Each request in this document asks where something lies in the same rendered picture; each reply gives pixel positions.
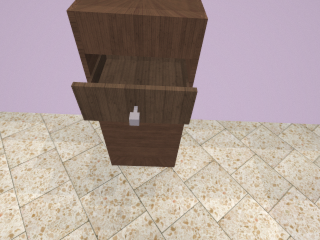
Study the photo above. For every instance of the handle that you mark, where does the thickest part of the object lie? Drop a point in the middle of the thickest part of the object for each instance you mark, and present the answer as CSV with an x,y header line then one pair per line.
x,y
134,117

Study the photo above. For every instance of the cabinet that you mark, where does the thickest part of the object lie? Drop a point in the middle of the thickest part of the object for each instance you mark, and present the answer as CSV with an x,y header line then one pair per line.
x,y
141,28

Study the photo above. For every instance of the drawer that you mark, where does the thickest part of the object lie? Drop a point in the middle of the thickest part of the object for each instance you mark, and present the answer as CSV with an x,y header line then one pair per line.
x,y
159,86

